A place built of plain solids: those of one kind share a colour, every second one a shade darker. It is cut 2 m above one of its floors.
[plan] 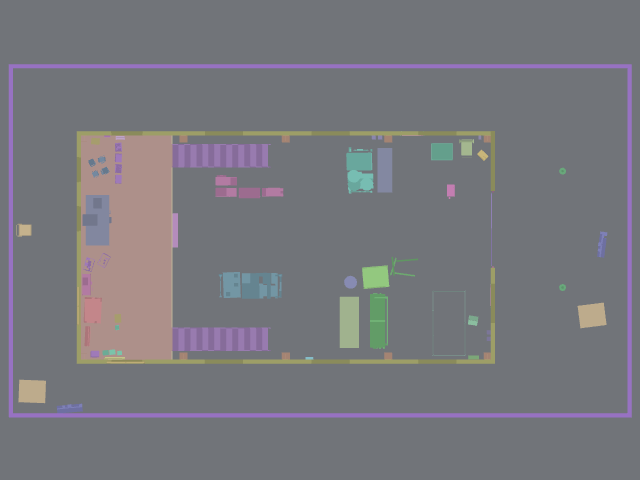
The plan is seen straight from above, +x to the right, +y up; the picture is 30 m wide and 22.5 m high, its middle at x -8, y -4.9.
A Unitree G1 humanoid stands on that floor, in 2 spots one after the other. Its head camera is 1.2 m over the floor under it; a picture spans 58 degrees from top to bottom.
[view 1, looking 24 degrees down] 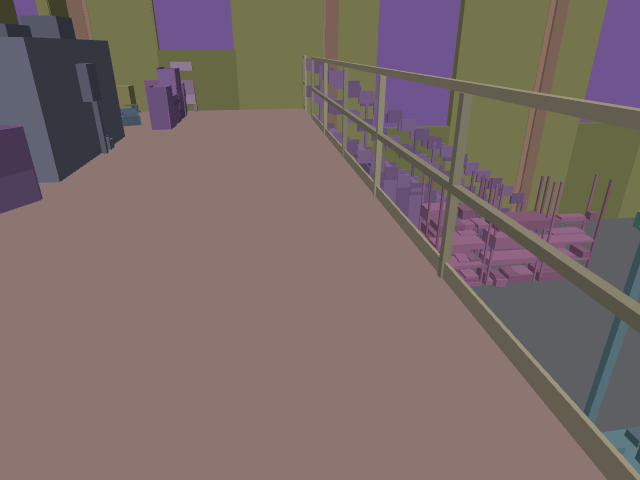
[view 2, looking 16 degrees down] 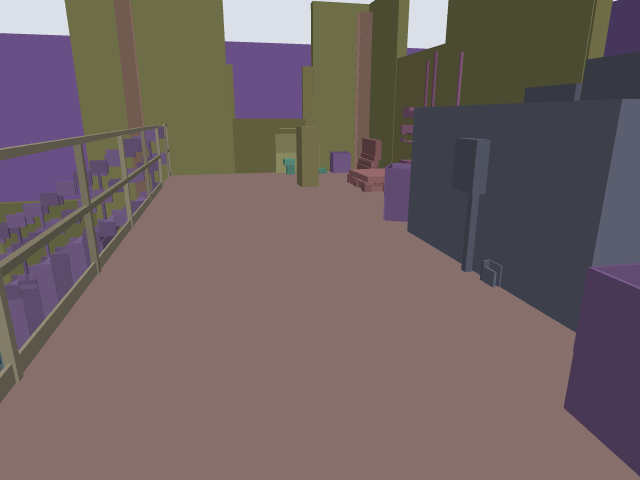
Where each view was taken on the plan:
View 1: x -15.94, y -9.55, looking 82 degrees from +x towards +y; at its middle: raised_floor_deck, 2.95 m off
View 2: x -15.94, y -0.95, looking -103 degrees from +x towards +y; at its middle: raised_floor_deck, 4.35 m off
